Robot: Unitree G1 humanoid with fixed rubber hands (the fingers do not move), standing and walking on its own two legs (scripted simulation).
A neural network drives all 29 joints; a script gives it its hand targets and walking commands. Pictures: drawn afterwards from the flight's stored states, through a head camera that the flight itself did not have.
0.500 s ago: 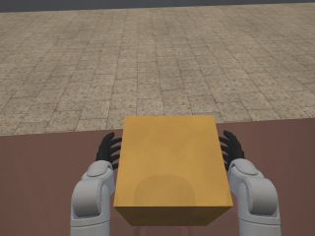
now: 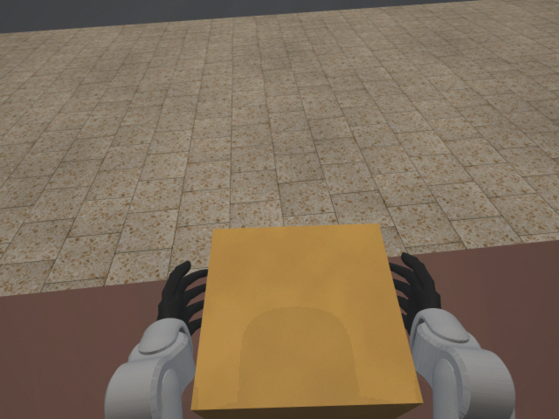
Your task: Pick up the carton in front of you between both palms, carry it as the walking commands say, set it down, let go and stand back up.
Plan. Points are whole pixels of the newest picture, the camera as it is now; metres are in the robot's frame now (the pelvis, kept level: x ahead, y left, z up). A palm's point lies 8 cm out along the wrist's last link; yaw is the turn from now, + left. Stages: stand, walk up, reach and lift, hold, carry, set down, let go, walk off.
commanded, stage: carry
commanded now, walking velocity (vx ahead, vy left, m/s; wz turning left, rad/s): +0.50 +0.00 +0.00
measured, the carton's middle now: (298, 338) +0.23 +0.00 +0.03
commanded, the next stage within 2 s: none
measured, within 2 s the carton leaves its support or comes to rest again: neither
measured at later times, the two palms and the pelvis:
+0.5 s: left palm (199, 162) +0.55 +0.16 +0.10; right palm (358, 153) +0.54 -0.14 +0.10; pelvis +0.32 +0.01 +0.00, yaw -1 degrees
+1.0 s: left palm (214, 72) +0.95 +0.17 +0.11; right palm (327, 68) +0.96 -0.14 +0.10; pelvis +0.62 +0.01 +0.00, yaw +0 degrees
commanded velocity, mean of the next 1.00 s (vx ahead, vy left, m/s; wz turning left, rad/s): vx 0.36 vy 0.00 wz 0.00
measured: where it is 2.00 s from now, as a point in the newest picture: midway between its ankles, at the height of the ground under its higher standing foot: (279, 308)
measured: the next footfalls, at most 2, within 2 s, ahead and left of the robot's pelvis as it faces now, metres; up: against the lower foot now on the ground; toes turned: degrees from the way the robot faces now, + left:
left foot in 0.50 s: +0.50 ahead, +0.10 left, +0.00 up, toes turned +10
right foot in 0.96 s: +0.79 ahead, -0.06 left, +0.00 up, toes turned -7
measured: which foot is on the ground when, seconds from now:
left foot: down 0.00-0.00, up 0.02-0.48, down 0.50-0.98, up 1.00-1.00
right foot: down 0.00-0.52, up 0.54-0.94, down 0.96-1.00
